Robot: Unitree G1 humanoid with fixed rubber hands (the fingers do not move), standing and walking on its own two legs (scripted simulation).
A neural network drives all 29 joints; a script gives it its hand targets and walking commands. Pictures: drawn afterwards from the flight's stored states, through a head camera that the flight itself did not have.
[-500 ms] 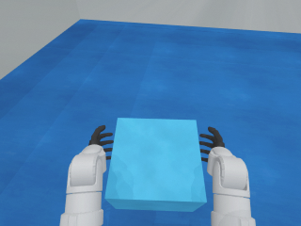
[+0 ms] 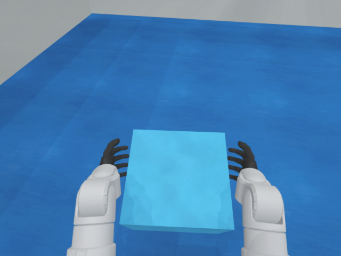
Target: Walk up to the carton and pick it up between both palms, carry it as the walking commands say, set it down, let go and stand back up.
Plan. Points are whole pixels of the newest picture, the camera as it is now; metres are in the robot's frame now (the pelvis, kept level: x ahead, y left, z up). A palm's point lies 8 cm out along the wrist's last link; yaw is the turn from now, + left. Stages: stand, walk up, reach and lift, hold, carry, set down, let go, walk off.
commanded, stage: carry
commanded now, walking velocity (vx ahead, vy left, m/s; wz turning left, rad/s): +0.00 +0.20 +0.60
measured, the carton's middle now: (176, 183) +0.31 -0.01 -0.02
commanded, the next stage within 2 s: none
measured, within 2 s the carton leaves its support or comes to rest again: neither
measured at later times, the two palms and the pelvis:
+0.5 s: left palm (36, 209) +0.20 +0.27 +0.07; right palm (183, 176) +0.28 -0.02 +0.06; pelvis -0.04 +0.05 -0.02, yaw +15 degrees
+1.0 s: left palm out of the picture +0.06 +0.43 +0.07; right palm (93, 203) +0.22 +0.17 +0.06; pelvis -0.12 +0.15 -0.02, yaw +30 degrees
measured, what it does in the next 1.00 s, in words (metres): steps to the left, turning left: left foot, then right foot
